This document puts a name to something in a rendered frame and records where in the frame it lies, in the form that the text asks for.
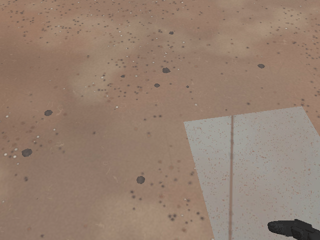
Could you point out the right robot hand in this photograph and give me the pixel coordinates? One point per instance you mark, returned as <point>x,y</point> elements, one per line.
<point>297,229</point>

